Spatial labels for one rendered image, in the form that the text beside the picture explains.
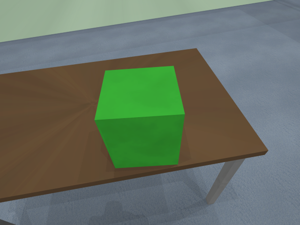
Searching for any carton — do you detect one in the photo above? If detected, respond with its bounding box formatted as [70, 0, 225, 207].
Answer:
[94, 66, 185, 168]

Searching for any table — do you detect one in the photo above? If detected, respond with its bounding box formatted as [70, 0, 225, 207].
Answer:
[0, 48, 268, 225]

